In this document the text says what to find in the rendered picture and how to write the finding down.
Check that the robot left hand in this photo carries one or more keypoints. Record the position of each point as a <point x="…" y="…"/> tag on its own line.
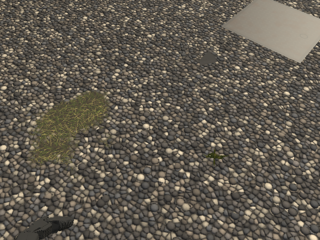
<point x="45" y="226"/>

